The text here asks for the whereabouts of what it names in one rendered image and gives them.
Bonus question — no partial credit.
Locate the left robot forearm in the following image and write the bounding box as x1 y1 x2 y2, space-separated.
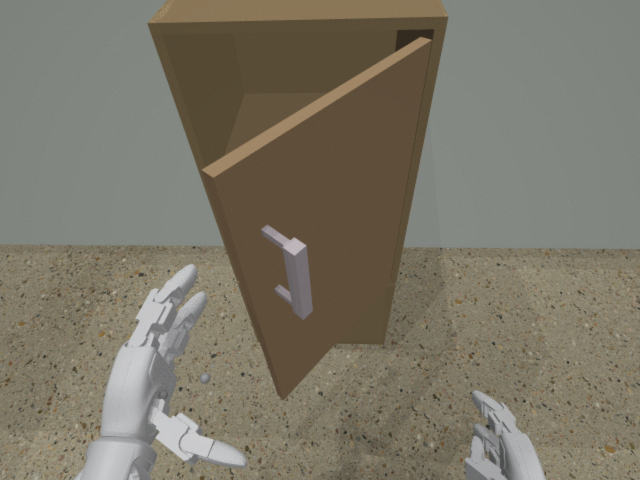
73 437 157 480

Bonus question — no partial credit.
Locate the handle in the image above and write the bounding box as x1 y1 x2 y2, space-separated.
261 225 313 320

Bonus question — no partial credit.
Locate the robot right hand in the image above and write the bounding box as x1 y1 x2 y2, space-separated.
465 390 546 480

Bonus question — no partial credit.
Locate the cupboard door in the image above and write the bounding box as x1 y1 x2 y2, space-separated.
202 37 432 400

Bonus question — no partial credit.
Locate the robot left hand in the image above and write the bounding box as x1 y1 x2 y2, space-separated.
100 264 247 468

